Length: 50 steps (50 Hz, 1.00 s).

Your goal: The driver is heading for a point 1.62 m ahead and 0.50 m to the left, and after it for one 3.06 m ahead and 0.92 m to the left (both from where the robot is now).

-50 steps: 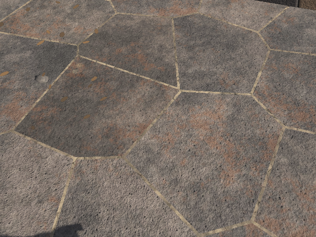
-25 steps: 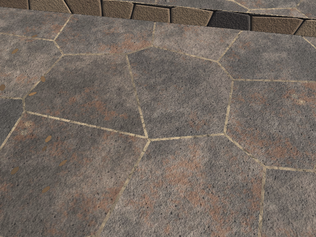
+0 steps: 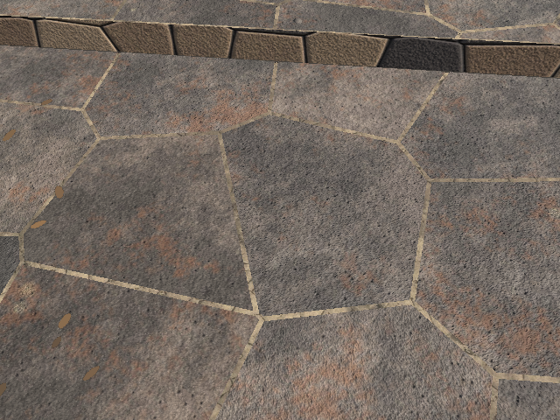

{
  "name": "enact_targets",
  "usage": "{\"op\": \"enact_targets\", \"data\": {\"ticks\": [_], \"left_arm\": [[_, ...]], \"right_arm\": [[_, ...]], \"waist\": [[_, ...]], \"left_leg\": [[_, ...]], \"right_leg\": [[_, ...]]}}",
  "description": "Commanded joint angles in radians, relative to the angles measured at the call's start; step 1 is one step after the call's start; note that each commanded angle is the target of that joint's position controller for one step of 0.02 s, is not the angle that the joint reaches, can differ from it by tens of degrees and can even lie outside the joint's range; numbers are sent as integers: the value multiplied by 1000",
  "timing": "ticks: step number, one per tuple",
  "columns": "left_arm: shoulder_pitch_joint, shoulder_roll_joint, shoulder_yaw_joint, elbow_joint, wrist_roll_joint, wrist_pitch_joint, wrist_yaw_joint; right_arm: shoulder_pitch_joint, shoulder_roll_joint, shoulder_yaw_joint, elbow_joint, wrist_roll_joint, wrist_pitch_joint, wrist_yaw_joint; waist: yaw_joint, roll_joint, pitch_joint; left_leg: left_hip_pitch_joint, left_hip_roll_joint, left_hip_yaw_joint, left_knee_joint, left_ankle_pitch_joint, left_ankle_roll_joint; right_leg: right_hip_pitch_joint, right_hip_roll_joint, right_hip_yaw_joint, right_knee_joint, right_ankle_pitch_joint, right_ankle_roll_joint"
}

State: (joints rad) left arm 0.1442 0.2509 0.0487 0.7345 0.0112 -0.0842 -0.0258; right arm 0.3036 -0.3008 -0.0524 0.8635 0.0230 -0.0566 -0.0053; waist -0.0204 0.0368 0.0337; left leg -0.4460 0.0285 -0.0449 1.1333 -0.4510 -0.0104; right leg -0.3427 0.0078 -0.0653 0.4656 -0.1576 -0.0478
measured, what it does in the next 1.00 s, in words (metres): walks ahead, turning left: left foot, then right foot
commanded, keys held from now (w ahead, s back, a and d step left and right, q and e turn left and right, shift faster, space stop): q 0.68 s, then no key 0.32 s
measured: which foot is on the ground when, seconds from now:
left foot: up 0.00-0.32, down 0.34-0.78, up 0.80-1.00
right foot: down 0.00-0.36, up 0.38-0.76, down 0.78-1.00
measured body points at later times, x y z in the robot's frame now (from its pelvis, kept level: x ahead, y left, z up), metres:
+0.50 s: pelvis +0.12 +0.03 +0.00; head +0.16 +0.07 +0.44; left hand +0.19 +0.35 -0.12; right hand +0.34 -0.20 -0.09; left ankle +0.16 +0.13 -0.74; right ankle +0.11 -0.12 -0.66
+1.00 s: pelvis +0.15 +0.00 +0.00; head +0.18 -0.01 +0.45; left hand +0.12 +0.29 -0.10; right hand +0.41 -0.18 -0.10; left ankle +0.06 +0.12 -0.69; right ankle +0.21 -0.10 -0.74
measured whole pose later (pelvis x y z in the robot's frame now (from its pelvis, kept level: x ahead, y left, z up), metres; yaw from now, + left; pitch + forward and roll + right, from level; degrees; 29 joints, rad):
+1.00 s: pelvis +0.15 +0.00 +0.00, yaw +28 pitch +1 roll +1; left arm 0.19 0.25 0.05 0.79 0.01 0.00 0.02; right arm 0.19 -0.31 -0.08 0.65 0.00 0.05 -0.03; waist 0.03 0.04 0.02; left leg -0.41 -0.04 -0.11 0.90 -0.44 -0.08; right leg -0.26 -0.02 0.02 0.47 -0.23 -0.01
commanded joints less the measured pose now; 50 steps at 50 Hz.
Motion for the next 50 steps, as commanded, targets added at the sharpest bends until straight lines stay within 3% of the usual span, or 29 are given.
{"op": "enact_targets", "data": {"ticks": [1,4,8,13,15,16,17,18,19,20,21,22,23,24,26,29,32,36,38,39,40,41,42,43,44,45,48,50], "left_arm": [[-4,108,30,-25,13,-21,2],[-28,137,40,-4,15,-19,26],[-16,157,44,19,5,13,57],[13,196,60,44,-19,54,60],[4,205,65,44,-33,67,63],[-6,201,65,44,-40,72,66],[26,187,63,55,-39,73,66],[50,160,55,40,-9,66,63],[63,100,30,-4,27,59,51],[2,138,38,5,11,56,39],[-37,152,43,-9,-21,60,36],[-37,142,43,2,-20,66,45],[-44,156,49,4,-8,75,56],[-36,157,51,4,-6,82,59],[-10,134,47,8,-9,86,61],[-22,114,38,6,-10,83,64],[-36,120,38,-1,-13,81,56],[-2,134,44,1,-18,65,37],[50,133,47,16,-10,57,27],[68,188,59,10,10,58,28],[40,277,76,9,29,66,33],[19,229,65,-17,47,60,35],[-22,201,56,-34,36,55,40],[-60,182,51,-38,17,54,44],[-71,160,44,-39,-2,53,45],[-65,140,34,-33,-9,53,47],[-37,119,25,-16,-4,66,49],[-1,146,32,-5,-4,77,48]], "right_arm": [[83,-64,-28,-41,-4,33,-13],[35,-47,-30,-86,-12,51,-18],[-69,-30,-26,-139,-14,49,6],[-152,-52,-38,-215,-16,62,37],[-146,-59,-45,-235,-13,66,45],[-116,-62,-50,-234,-12,64,46],[-52,-98,-66,-223,-18,60,38],[25,-215,-101,-223,-23,58,14],[24,-300,-113,-243,-42,59,4],[37,-215,-89,-253,-41,52,12],[-22,-191,-81,-264,-36,44,14],[-77,-166,-76,-267,-19,45,10],[-121,-144,-68,-277,-8,52,3],[-148,-144,-66,-286,-13,59,-4],[-156,-154,-71,-297,-26,65,-12],[-140,-170,-79,-301,-19,69,-26],[-149,-175,-82,-311,-20,80,-30],[-162,-160,-74,-321,-19,91,-25],[-156,-136,-63,-317,-11,98,-28],[-119,-97,-50,-314,-18,98,-29],[-109,-72,-45,-344,-18,89,-26],[-137,-144,-64,-342,-32,76,-27],[-123,-183,-82,-320,-22,75,-24],[-93,-170,-83,-291,-19,82,-26],[-80,-146,-78,-277,-24,90,-30],[-78,-112,-68,-269,-25,95,-31],[-120,-42,-38,-281,-19,94,-24],[-165,-17,-23,-293,-18,90,-19]], "waist": [[-21,-145,-103],[-32,-139,-79],[10,-123,-86],[41,-119,-71],[29,-127,-68],[7,-119,-80],[-19,-74,-119],[-33,101,-194],[7,296,-268],[-55,139,-367],[-38,87,-290],[-10,20,-226],[7,14,-180],[31,45,-165],[43,80,-168],[28,87,-187],[14,116,-178],[16,143,-171],[44,124,-164],[30,14,-158],[-23,-269,-99],[21,-292,-95],[8,-215,-84],[-14,-172,-72],[-13,-165,-65],[-9,-159,-64],[12,-196,-85],[49,-240,-96]], "left_leg": [[-65,58,-26,10,95,-25],[-101,64,-20,-99,220,-42],[-71,66,24,-306,379,-33],[-84,47,65,-432,267,5],[-61,28,88,-498,219,33],[2,3,110,-581,267,54],[135,-26,101,-678,420,87],[352,113,-112,-690,890,160],[572,351,-471,-676,1159,393],[571,346,-483,-711,1039,412],[503,304,-386,-726,931,365],[430,249,-325,-743,787,306],[353,220,-297,-767,683,275],[273,189,-273,-787,633,263],[232,157,-257,-799,611,258],[228,145,-275,-791,535,250],[191,132,-324,-800,383,237],[202,128,-391,-766,337,211],[152,83,-362,-707,315,158],[68,16,-294,-593,184,100],[-101,-153,-101,-431,-48,42],[-104,-128,-118,-198,-169,1],[-110,-122,-146,-66,-126,-9],[-112,-119,-144,-14,-77,-24],[-127,-114,-146,10,-34,-41],[-116,-112,-145,18,-8,-55],[-28,-64,-56,-216,25,-80],[74,-40,3,-402,-5,-84]], "right_leg": [[127,-270,149,-203,602,-178],[110,-272,51,-234,618,-183],[167,-258,-39,-232,532,-163],[281,-314,-37,-139,483,-149],[307,-326,-33,-62,498,-124],[302,-307,-55,12,517,-94],[266,-250,-91,146,513,-44],[91,-158,-138,395,276,39],[-249,18,-87,710,-515,118],[-283,10,121,813,-551,104],[-321,-15,136,824,-480,88],[-331,-37,137,769,-405,84],[-317,-49,138,706,-347,89],[-254,-44,130,668,-304,94],[-201,-16,120,573,-263,107],[-154,0,134,428,-220,123],[-98,14,140,328,-189,122],[-23,18,130,166,-171,94],[114,1,108,-37,-32,57],[188,-144,239,-114,-12,6],[183,-318,470,-176,99,-131],[110,-413,590,-205,133,-243],[104,-375,525,-190,143,-236],[110,-313,434,-165,152,-190],[137,-278,383,-148,164,-161],[147,-258,344,-137,218,-157],[195,-196,242,-113,265,-141],[203,-195,236,-98,288,-146]]}}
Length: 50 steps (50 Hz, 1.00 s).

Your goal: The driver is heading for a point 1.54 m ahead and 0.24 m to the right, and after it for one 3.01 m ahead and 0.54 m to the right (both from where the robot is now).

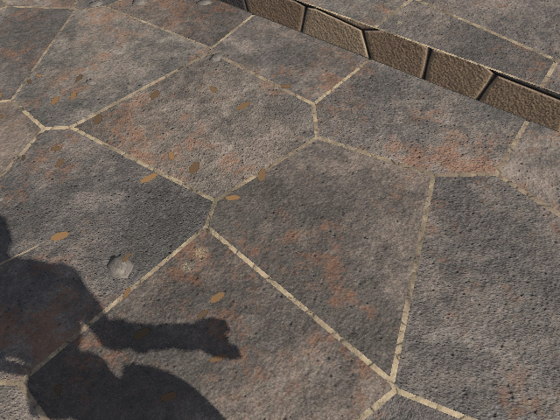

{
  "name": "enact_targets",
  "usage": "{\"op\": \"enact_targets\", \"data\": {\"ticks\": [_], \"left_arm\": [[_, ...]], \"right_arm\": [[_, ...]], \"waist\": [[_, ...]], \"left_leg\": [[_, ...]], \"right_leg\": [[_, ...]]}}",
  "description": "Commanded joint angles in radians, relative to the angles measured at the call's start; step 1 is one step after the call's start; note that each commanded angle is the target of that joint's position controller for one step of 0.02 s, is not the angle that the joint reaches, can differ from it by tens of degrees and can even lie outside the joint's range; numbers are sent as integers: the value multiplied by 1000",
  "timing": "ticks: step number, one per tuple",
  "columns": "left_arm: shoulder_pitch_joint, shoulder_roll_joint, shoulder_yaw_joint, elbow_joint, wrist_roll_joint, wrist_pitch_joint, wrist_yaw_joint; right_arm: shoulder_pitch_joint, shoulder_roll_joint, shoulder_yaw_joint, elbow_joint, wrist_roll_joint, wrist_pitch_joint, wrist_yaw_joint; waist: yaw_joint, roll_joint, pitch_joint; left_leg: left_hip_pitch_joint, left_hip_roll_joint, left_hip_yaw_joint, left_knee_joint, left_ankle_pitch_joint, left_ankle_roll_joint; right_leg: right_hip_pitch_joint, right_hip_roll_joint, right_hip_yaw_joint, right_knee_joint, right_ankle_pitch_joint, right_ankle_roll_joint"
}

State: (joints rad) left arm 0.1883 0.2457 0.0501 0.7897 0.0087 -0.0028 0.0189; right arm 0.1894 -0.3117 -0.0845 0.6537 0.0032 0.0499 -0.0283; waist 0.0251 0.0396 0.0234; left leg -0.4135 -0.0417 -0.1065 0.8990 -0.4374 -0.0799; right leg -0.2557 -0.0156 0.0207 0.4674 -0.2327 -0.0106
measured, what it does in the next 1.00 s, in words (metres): steps on the spot: left foot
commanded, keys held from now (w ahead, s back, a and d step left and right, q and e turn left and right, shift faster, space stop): no key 1.00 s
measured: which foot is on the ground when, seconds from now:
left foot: up 0.00-0.08, down 0.10-1.00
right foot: down 0.00-1.00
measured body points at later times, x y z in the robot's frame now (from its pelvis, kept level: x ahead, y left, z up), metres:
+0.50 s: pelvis -0.01 +0.03 -0.01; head +0.00 +0.03 +0.44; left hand +0.08 +0.30 -0.14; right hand +0.12 -0.21 -0.12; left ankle -0.02 +0.15 -0.74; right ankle +0.01 -0.12 -0.74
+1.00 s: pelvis -0.01 +0.03 -0.01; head +0.00 +0.03 +0.44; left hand +0.03 +0.29 -0.15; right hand +0.06 -0.22 -0.15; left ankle -0.02 +0.15 -0.74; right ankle +0.01 -0.12 -0.74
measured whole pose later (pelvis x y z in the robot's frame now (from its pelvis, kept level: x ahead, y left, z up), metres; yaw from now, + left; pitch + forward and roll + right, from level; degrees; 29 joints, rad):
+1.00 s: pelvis -0.01 +0.03 -0.01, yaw +0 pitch -2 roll +0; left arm 0.20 0.23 0.04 1.09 0.00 0.01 0.04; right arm 0.26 -0.22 -0.02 0.93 -0.01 -0.01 -0.03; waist 0.02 0.00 0.04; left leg -0.17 -0.02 -0.04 0.51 -0.30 0.00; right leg -0.22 -0.04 0.03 0.50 -0.25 0.04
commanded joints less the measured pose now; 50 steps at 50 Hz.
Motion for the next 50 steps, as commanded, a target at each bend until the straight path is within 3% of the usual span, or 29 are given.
{"op": "enact_targets", "data": {"ticks": [1,3,4,5,6,7,8,11,14,25,50], "left_arm": [[-24,170,35,-54,-4,0,2],[-22,171,30,-46,-19,3,-1],[10,159,25,-33,-24,-4,-3],[27,141,16,-30,-9,-19,-10],[56,121,11,-35,11,-38,-22],[19,106,4,-25,15,-43,-24],[-31,125,7,-22,14,-40,-23],[-44,118,7,-10,6,-19,-12],[-32,113,7,13,4,-14,-5],[-14,115,12,114,-3,-8,8],[31,89,5,277,-9,5,29]], "right_arm": [[-50,-22,5,-80,9,-17,5],[5,-34,0,-45,10,-18,6],[14,-51,-1,-37,2,-18,4],[23,-93,-5,-44,-8,-18,-3],[17,-159,-19,-40,-16,-14,-9],[3,-92,-7,-32,-21,-18,4],[-10,-48,5,-35,-26,-24,14],[-7,-47,10,-18,-25,-44,17],[10,-38,17,-6,-22,-53,13],[34,-24,25,47,-18,-65,8],[98,-9,41,250,-7,-66,-7]], "waist": [[14,-249,-89],[-17,-224,-79],[-15,-200,-75],[-4,-131,-104],[46,28,-127],[20,74,-138],[-3,43,-97],[-4,48,-27],[-3,34,-12],[-4,-24,-11],[-6,-36,16]], "left_leg": [[77,26,82,-242,-1,-12],[194,17,107,-502,204,14],[269,32,77,-585,308,39],[371,107,-6,-555,468,70],[394,170,-58,-460,594,126],[294,160,-52,-465,442,159],[249,136,-46,-483,339,149],[171,112,-30,-496,281,114],[149,106,-27,-495,260,109],[159,85,-9,-490,266,109],[171,52,40,-502,286,95]], "right_leg": [[125,-182,166,-89,374,-190],[103,-174,168,-60,375,-170],[70,-166,170,-60,346,-133],[8,-145,151,-40,275,-76],[-36,-67,66,-16,163,-23],[40,-33,16,-20,59,23],[49,-25,9,-8,57,43],[50,-27,10,2,87,34],[59,-28,12,1,87,31],[76,-33,15,-9,106,46],[75,-20,2,-33,109,37]]}}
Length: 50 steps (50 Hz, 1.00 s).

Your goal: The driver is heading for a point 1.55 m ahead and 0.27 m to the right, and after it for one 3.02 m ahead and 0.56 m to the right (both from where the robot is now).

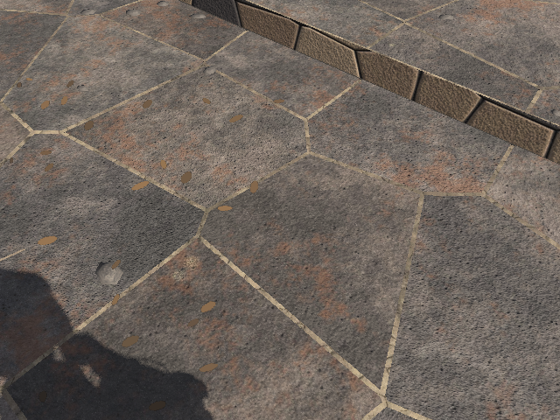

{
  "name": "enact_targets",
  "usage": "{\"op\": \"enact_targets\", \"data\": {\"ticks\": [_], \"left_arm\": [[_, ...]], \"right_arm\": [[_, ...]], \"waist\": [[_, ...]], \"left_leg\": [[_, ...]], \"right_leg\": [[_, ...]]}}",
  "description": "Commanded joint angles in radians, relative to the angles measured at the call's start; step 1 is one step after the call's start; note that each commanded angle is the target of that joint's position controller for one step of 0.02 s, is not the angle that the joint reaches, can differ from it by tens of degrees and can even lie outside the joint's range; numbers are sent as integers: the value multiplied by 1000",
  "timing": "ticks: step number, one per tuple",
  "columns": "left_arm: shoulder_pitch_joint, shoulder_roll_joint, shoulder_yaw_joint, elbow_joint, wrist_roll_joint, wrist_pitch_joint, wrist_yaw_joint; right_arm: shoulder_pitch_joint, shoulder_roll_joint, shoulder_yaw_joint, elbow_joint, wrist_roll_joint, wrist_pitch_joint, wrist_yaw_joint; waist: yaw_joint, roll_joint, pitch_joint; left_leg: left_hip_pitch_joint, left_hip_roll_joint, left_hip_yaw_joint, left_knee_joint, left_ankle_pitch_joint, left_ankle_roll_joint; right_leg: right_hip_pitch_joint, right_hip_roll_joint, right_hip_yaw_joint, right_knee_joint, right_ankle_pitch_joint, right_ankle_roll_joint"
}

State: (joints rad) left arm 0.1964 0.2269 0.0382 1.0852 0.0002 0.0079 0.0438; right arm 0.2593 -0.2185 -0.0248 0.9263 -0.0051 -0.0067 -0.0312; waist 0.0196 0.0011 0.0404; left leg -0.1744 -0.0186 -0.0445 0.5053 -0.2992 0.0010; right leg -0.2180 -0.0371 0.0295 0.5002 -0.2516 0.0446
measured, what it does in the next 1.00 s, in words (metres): walks ahead: left foot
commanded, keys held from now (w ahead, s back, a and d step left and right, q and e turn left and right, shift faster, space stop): no key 0.14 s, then w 0.86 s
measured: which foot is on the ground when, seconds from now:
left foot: down 0.00-0.38, up 0.40-0.80, down 0.82-1.00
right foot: down 0.00-0.84, up 0.86-1.00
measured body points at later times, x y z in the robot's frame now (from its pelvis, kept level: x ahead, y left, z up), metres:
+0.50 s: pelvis +0.07 -0.04 +0.00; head +0.07 -0.05 +0.45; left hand +0.02 +0.21 -0.14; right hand +0.13 -0.30 -0.14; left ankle +0.02 +0.10 -0.66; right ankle +0.02 -0.13 -0.74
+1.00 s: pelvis +0.34 +0.03 +0.00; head +0.36 +0.03 +0.45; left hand +0.38 +0.29 -0.14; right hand +0.43 -0.24 -0.13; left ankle +0.38 +0.11 -0.74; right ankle +0.27 -0.12 -0.64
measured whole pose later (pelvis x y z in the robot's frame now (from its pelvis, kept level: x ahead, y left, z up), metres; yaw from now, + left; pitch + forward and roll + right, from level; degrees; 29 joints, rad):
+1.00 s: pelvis +0.34 +0.03 +0.00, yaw +0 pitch +0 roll +1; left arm 0.29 0.26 0.05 0.96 -0.03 -0.10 0.01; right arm 0.19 -0.24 -0.05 0.95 0.00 -0.10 0.05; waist -0.01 -0.03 0.04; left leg -0.27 -0.06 0.07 0.40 -0.14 0.07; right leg -0.46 -0.08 0.04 1.20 -0.31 -0.05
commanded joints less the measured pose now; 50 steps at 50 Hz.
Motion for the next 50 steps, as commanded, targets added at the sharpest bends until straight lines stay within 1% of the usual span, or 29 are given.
{"op": "enact_targets", "data": {"ticks": [1,7,8,10,12,14,16,18,19,20,21,22,23,25,26,28,31,34,37,39,41,42,43,44,45,46,47,48,50], "left_arm": [[25,106,16,-15,0,-5,5],[41,96,12,1,0,-4,6],[61,83,9,12,-1,-3,7],[62,88,12,10,-12,-3,9],[27,72,8,-18,-13,-25,4],[15,34,0,-36,-17,-62,-16],[57,34,1,-34,-31,-88,-34],[218,46,11,28,-28,-100,-40],[339,110,30,59,-17,-102,-37],[452,258,62,71,-15,-110,-52],[392,192,38,53,4,-124,-56],[318,134,23,23,-2,-132,-55],[274,114,15,2,-7,-135,-59],[256,74,-1,-12,-8,-126,-61],[283,55,-8,-8,-3,-118,-57],[320,71,-9,-8,1,-105,-44],[317,114,-5,-29,5,-94,-26],[349,140,5,-27,-6,-95,-21],[345,146,15,-24,-19,-92,-20],[317,168,26,-36,-14,-83,-20],[288,165,25,-55,0,-66,-22],[300,126,8,-83,18,-66,-24],[436,-40,-32,-82,2,-89,-38],[340,67,-8,-89,-28,-119,-42],[232,125,11,-130,-54,-136,-43],[182,130,13,-141,-49,-142,-34],[165,126,23,-141,-34,-138,-26],[192,106,25,-139,-27,-124,-25],[205,74,27,-142,-25,-101,-24]], "right_arm": [[31,-101,-18,-15,1,-9,-4],[44,-95,-12,25,3,-9,-6],[62,-89,-11,40,3,-7,-7],[65,-128,-23,43,14,0,-13],[97,-159,-33,42,24,-11,-12],[132,-202,-51,53,35,-30,-6],[57,-184,-46,29,37,-40,-1],[-54,-150,-36,-10,44,-41,5],[-76,-90,-20,-25,32,-50,10],[-83,-61,-16,-73,36,-68,3],[-88,-108,-26,-71,53,-83,3],[-68,-108,-27,-60,61,-94,14],[-47,-100,-27,-38,54,-100,22],[-91,-125,-43,-42,33,-108,31],[-101,-115,-44,-43,30,-106,39],[-146,-78,-36,-57,28,-97,49],[-293,-39,-15,-113,29,-93,54],[-375,-56,-9,-143,37,-91,65],[-404,-88,-14,-166,39,-96,77],[-334,-131,-33,-155,36,-101,80],[-46,-202,-77,-70,41,-94,68],[133,-275,-96,-32,28,-87,55],[183,-311,-97,-6,16,-85,67],[126,-213,-69,-10,22,-90,71],[26,-174,-57,-24,24,-97,69],[-63,-155,-50,-42,19,-105,72],[-106,-131,-44,-46,7,-110,76],[-120,-108,-37,-39,-4,-115,78],[-99,-97,-33,-15,2,-117,77]], "waist": [[-1,2,0],[-3,1,5],[-3,8,-16],[-12,43,33],[-35,101,107],[-45,200,120],[4,186,138],[88,109,119],[118,-72,57],[130,-341,13],[89,-219,46],[52,-138,98],[33,-102,92],[27,-83,88],[31,-98,70],[39,-96,58],[60,-83,88],[69,-106,114],[39,-102,121],[-20,-121,48],[-165,-126,-137],[-210,1,-277],[-116,296,-442],[-142,197,-336],[-113,151,-175],[-77,44,-111],[-44,21,-75],[-8,47,-75],[13,66,-50]], "left_leg": [[-68,29,-21,-109,147,14],[-70,26,-15,-112,141,13],[-62,18,-9,-122,33,17],[-111,24,-43,-146,-338,58],[-137,118,-182,-224,-538,122],[-124,264,-394,-319,-572,206],[-175,282,-395,-316,-496,213],[-304,158,-210,-168,-314,132],[-397,55,-52,134,-162,69],[-568,-48,56,408,-219,29],[-638,0,-40,603,-255,42],[-693,47,-64,679,-160,65],[-693,81,-46,682,-67,79],[-668,125,-14,594,60,77],[-639,127,10,558,93,66],[-626,120,48,475,141,36],[-545,91,83,245,245,7],[-453,64,102,116,315,10],[-433,64,76,43,306,50],[-306,26,96,33,260,84],[72,-16,117,42,237,136],[385,189,-133,54,154,199],[631,414,-662,-137,-153,359],[538,377,-720,-248,-220,306],[386,354,-556,-259,-134,262],[225,323,-425,-279,29,244],[105,286,-320,-299,144,233],[37,252,-249,-325,182,224],[-30,226,-177,-369,208,236]], "right_leg": [[37,2,-7,-66,128,-18],[34,6,-11,-69,124,-20],[41,20,-28,-64,31,-22],[-37,65,-72,2,-268,-44],[-159,66,-76,89,-332,-62],[-201,50,-77,251,-190,-74],[-146,20,-57,200,-205,-118],[137,38,-49,-47,-96,-132],[285,-102,172,-153,-138,-156],[376,-319,608,-328,-278,-294],[333,-373,719,-356,-327,-333],[314,-345,613,-345,-292,-308],[307,-292,491,-346,-234,-270],[299,-224,308,-361,-3,-214],[300,-194,240,-363,100,-204],[296,-172,159,-365,250,-212],[199,-151,88,-399,269,-214],[162,-169,62,-428,250,-221],[252,-213,46,-392,342,-204],[308,-225,23,-275,641,-182],[227,-164,-30,71,865,-137],[-21,-102,-56,402,531,-110],[-344,100,7,742,-262,-59],[-447,58,122,862,-296,-87],[-511,9,88,877,-208,-106],[-458,-46,70,832,-106,-110],[-405,-80,60,780,-49,-106],[-339,-108,68,744,-17,-107],[-312,-121,52,680,-13,-98]]}}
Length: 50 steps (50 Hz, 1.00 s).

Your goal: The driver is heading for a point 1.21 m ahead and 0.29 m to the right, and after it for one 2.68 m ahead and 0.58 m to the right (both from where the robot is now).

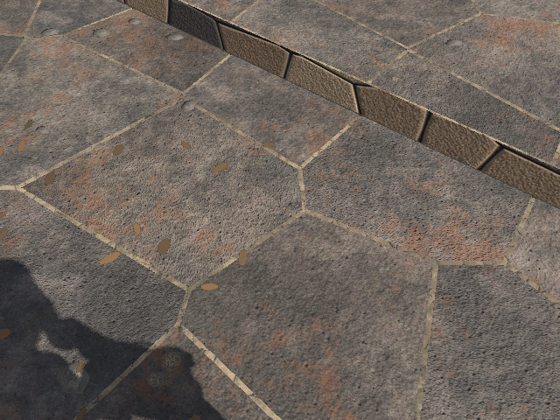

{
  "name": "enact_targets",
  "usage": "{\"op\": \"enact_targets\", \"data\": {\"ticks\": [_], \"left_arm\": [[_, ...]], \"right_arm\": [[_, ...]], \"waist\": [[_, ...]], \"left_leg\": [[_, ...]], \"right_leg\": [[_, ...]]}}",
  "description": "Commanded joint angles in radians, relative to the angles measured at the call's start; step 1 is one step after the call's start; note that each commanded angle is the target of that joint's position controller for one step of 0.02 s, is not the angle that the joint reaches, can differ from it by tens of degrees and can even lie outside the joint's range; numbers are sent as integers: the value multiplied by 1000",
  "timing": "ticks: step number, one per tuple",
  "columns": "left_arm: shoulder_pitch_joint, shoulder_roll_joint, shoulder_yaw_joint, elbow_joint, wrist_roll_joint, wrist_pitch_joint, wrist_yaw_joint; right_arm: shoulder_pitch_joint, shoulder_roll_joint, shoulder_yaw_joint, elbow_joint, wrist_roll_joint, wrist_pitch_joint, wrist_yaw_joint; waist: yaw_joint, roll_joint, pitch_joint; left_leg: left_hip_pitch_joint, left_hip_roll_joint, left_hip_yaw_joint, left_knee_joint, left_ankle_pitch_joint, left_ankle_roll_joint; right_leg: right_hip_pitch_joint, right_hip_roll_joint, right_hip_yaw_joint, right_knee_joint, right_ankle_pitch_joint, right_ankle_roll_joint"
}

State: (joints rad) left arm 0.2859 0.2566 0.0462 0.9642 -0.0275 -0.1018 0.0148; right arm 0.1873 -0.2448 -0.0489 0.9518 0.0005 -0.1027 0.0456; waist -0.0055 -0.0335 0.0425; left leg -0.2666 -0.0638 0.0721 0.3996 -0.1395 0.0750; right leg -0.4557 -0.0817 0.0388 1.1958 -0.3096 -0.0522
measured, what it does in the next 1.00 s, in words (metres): walks ahead: right foot, then left foot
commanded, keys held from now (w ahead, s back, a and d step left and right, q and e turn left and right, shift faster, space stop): w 0.80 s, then w+e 0.20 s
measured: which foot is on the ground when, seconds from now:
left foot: down 0.00-0.40, up 0.42-0.90, down 0.92-1.00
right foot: up 0.00-0.36, down 0.38-0.94, up 0.96-1.00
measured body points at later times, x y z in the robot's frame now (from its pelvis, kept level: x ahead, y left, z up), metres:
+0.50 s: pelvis +0.29 -0.06 +0.00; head +0.33 -0.08 +0.44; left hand +0.43 +0.20 -0.12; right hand +0.31 -0.33 -0.15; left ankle +0.17 +0.08 -0.64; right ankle +0.37 -0.15 -0.74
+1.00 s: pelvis +0.58 -0.01 -0.01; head +0.62 +0.00 +0.44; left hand +0.56 +0.26 -0.16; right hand +0.76 -0.27 -0.11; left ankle +0.68 +0.09 -0.74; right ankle +0.40 -0.15 -0.67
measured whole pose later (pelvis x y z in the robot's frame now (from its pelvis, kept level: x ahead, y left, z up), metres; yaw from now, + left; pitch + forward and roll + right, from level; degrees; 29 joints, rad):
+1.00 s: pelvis +0.58 -0.01 -0.01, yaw -3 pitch +2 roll -1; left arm 0.39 0.25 0.05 0.99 -0.03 -0.06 0.01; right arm 0.04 -0.24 -0.05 0.86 0.00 -0.11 0.03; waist 0.04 -0.01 0.03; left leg -0.46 0.01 0.06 0.56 -0.14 0.04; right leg -0.19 0.01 0.06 0.96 -0.51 -0.03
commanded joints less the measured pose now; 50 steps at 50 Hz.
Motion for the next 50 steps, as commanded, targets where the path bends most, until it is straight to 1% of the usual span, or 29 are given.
{"op": "enact_targets", "data": {"ticks": [1,3,5,9,13,15,16,17,18,19,20,21,22,23,24,25,26,28,31,36,41,42,44,45,46,47,48,49,50], "left_arm": [[90,46,21,-34,5,16,7],[-5,61,26,-75,16,22,9],[-92,61,27,-106,22,18,5],[-248,37,12,-150,17,6,-14],[-356,44,4,-197,7,-1,-38],[-367,62,7,-216,6,-7,-50],[-343,78,12,-215,5,-9,-54],[-285,102,23,-204,5,-11,-55],[-152,137,44,-166,6,-11,-51],[41,195,68,-114,12,-9,-43],[180,299,94,-84,31,-2,-38],[195,233,73,-77,24,1,-41],[112,173,51,-88,19,-1,-40],[15,140,40,-114,21,-1,-38],[-50,110,30,-122,27,-3,-42],[-83,86,23,-124,35,-9,-45],[-91,76,21,-119,38,-10,-49],[-66,94,25,-100,33,-17,-48],[-11,126,33,-74,32,-14,-30],[66,139,34,-42,20,-3,-11],[149,144,41,7,10,19,-5],[150,148,44,10,8,25,-3],[126,166,51,5,6,35,1],[99,172,52,-4,6,40,1],[88,145,41,-15,13,42,0],[99,98,21,-46,34,41,0],[239,-35,-11,-42,15,22,-7],[171,93,18,-32,-11,8,-6],[85,136,34,-61,-27,2,-4]], "right_arm": [[-9,-84,-10,-29,-1,-23,-5],[30,-120,-16,-13,-3,-22,-22],[71,-133,-18,-3,-2,-15,-37],[149,-154,-18,17,10,-6,-49],[231,-161,-22,54,18,14,-52],[236,-171,-28,61,19,26,-56],[226,-179,-32,59,19,32,-57],[205,-189,-35,52,17,37,-57],[182,-183,-32,45,14,43,-56],[179,-153,-17,28,3,45,-56],[300,-36,18,14,-2,27,-44],[293,-42,22,30,9,0,-39],[195,-147,-6,2,40,-19,-34],[121,-158,-9,-19,49,-27,-36],[84,-148,-12,-22,36,-24,-43],[94,-135,-19,-18,25,-11,-48],[116,-108,-17,-12,21,4,-49],[126,-75,-14,-9,17,24,-52],[17,-85,-20,-50,5,30,-55],[-162,-57,-9,-101,9,16,-40],[-288,-68,-3,-154,18,5,-15],[-291,-77,-6,-163,18,-1,-10],[-233,-110,-19,-156,19,-10,-6],[-143,-137,-34,-133,18,-15,-9],[30,-189,-61,-81,14,-17,-18],[214,-270,-81,-52,-3,-16,-29],[246,-305,-86,-30,-4,-7,-24],[214,-196,-58,-46,3,-8,-24],[133,-151,-45,-59,5,-11,-29]], "waist": [[41,100,-29],[27,80,10],[5,69,25],[-48,69,36],[-78,69,58],[-62,79,49],[-41,92,31],[-3,112,-10],[70,112,-90],[144,85,-226],[117,-136,-396],[124,-203,-462],[115,-144,-308],[87,-80,-196],[56,-17,-118],[20,-29,-87],[-1,-41,-77],[-19,-35,-57],[-2,-14,-15],[49,-20,17],[78,-17,56],[67,-20,55],[23,-43,19],[-32,-52,-33],[-106,-36,-147],[-156,88,-317],[-78,364,-440],[-112,240,-369],[-99,195,-229]], "left_leg": [[39,269,-271,-283,59,169],[44,274,-250,-312,73,180],[80,265,-222,-318,101,169],[115,231,-144,-316,133,131],[266,285,-148,-260,156,126],[343,319,-157,-208,228,112],[365,327,-156,-172,304,101],[370,320,-144,-103,465,89],[344,280,-109,52,618,67],[199,226,-71,294,541,36],[-223,69,-20,707,136,-40],[-387,1,-159,882,-421,-41],[-479,69,-196,955,-387,-17],[-479,126,-163,924,-292,-7],[-440,165,-143,856,-215,-10],[-375,199,-148,795,-164,-13],[-324,209,-147,765,-136,-18],[-314,216,-134,712,-102,-34],[-418,223,-129,558,33,-62],[-382,176,-83,256,258,-70],[-414,154,-91,133,198,-44],[-406,149,-97,113,160,-34],[-295,119,-83,85,87,-18],[-154,88,-57,64,74,-3],[102,95,-62,84,98,27],[419,299,-283,113,88,87],[698,498,-721,-20,-110,222],[626,462,-720,-80,-210,179],[494,438,-559,-100,-179,130]], "right_leg": [[-96,-83,35,-51,61,8],[-184,-94,27,-151,146,34],[-241,-90,19,-284,261,48],[-182,-36,-36,-541,432,50],[-216,-13,-34,-647,391,33],[-212,-3,-32,-679,315,8],[-166,11,-41,-691,276,-5],[-68,40,-65,-698,243,-23],[114,75,-95,-715,248,-49],[411,14,-31,-678,270,-97],[843,-253,411,-707,129,-255],[906,-328,707,-876,38,-297],[786,-290,581,-896,6,-237],[625,-254,433,-918,75,-205],[475,-213,326,-957,163,-188],[380,-175,250,-990,214,-169],[323,-154,212,-1021,229,-166],[273,-140,151,-1059,290,-181],[298,-137,104,-1089,343,-186],[326,-97,15,-1103,321,-145],[485,-162,34,-1040,350,-139],[512,-177,50,-1013,379,-134],[531,-185,74,-941,496,-119],[511,-160,62,-844,639,-103],[422,-99,28,-652,668,-74],[205,-14,-25,-326,362,-34],[-157,141,-3,-19,-265,19],[-243,87,110,91,-277,10],[-296,42,89,103,-182,-1]]}}
Keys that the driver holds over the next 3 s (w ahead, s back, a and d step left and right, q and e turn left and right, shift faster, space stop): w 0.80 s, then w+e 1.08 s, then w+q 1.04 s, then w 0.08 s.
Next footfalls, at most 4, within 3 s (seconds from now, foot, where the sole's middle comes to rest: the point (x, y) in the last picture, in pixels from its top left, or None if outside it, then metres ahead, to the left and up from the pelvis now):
0.38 right None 0.41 -0.15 -0.78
0.92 left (251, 327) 0.72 0.09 -0.78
1.48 right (355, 252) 0.96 -0.20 -0.78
1.96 left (335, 164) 1.31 -0.17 -0.78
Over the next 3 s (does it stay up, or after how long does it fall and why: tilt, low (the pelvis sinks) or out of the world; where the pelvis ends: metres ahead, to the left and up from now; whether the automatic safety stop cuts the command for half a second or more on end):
stays up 1.58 -0.31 0.07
